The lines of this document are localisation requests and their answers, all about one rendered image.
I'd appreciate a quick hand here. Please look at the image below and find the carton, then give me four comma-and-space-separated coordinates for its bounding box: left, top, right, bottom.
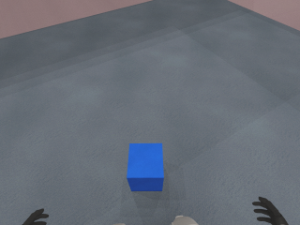
127, 143, 164, 191

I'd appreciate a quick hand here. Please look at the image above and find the robot right hand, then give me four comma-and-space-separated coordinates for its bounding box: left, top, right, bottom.
252, 197, 289, 225

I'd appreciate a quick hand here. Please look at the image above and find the robot left hand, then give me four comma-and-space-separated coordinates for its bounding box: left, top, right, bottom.
23, 208, 49, 225

